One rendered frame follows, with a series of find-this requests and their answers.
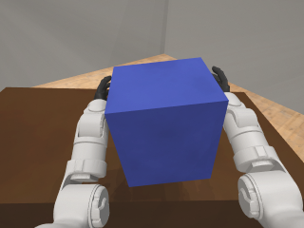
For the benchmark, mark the robot left hand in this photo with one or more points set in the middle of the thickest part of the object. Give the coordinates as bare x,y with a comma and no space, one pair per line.
102,91

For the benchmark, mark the robot left forearm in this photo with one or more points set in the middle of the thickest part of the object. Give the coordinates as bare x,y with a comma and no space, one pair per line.
87,162

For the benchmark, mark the left robot upper arm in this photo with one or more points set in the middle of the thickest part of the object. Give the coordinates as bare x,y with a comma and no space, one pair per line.
81,206

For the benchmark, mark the robot right forearm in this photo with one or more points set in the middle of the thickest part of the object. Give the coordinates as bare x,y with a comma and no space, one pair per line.
252,153

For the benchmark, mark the right robot upper arm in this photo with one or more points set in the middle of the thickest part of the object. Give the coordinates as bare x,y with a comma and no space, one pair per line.
271,198

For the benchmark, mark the robot right hand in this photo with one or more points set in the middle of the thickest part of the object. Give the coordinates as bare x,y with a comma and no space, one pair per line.
221,79

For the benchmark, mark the carton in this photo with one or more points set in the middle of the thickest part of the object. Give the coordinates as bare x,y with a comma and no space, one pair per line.
165,119

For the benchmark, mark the pedestal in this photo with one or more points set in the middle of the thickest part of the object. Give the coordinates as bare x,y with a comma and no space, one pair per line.
37,133

